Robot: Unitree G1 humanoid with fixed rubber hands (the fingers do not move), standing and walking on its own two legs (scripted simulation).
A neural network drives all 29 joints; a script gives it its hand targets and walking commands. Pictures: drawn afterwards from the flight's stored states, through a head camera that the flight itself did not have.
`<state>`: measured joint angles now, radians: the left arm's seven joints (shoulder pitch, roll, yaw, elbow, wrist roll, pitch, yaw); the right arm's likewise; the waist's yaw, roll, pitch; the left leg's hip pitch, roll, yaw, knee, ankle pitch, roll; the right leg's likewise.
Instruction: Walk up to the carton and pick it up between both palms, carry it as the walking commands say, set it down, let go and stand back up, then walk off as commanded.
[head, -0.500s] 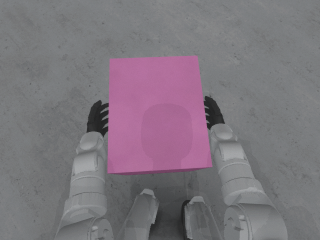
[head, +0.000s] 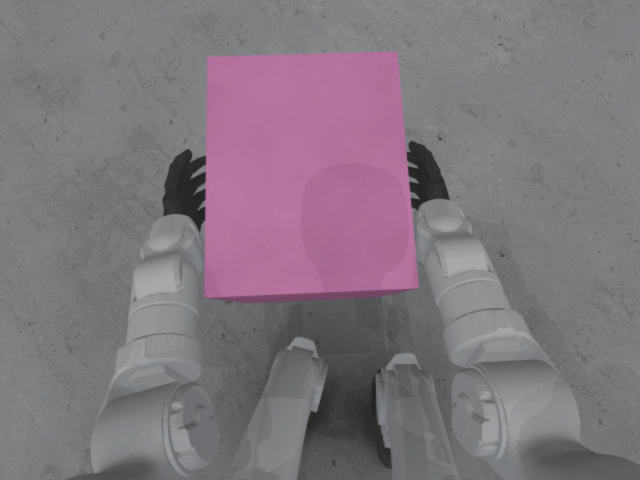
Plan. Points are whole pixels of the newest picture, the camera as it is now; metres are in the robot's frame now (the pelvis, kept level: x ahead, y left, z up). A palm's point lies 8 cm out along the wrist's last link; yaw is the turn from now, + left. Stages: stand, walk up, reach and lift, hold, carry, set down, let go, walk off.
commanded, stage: set down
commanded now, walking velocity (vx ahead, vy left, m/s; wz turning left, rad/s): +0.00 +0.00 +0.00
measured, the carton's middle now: (309, 201) +0.46 +0.10 -0.15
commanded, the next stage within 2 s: none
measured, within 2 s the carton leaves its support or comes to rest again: neither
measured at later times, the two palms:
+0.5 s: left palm (202, 215) +0.43 +0.26 -0.17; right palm (409, 202) +0.49 -0.04 -0.19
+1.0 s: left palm (220, 222) +0.45 +0.28 -0.29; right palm (388, 203) +0.52 -0.02 -0.30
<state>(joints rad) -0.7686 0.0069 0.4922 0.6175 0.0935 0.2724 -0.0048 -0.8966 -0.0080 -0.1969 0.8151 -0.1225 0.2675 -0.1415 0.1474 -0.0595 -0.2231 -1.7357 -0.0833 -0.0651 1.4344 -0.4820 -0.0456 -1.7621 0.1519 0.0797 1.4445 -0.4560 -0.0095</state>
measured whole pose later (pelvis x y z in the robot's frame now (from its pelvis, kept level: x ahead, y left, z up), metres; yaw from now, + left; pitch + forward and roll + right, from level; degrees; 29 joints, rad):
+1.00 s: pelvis -0.06 +0.01 -0.13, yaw +1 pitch +33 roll +1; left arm -1.36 0.18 0.49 0.53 0.02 0.35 0.06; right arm -1.53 -0.21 -0.20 0.77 -0.04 0.34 -0.14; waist 0.14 -0.05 0.55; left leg -1.98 -0.12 -0.04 1.92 -0.52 -0.05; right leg -1.99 0.17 0.05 1.93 -0.51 0.03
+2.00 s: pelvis -0.05 +0.01 -0.20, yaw +0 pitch +33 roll +1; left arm -1.43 0.25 0.42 0.82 -0.01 0.31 0.08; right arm -1.61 -0.27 -0.07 1.07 0.05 0.29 -0.17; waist 0.16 -0.04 0.52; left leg -2.14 -0.06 0.01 2.16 -0.59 -0.02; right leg -2.15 0.17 0.01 2.17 -0.58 0.02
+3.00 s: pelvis -0.03 +0.01 -0.21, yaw +1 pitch +36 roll +1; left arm -1.35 0.25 0.43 0.91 0.03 0.22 -0.01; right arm -1.54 -0.24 -0.15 1.12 -0.02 0.21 -0.13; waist 0.15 -0.04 0.41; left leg -2.21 -0.03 0.02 2.20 -0.61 -0.01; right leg -2.22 0.14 -0.01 2.22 -0.62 0.00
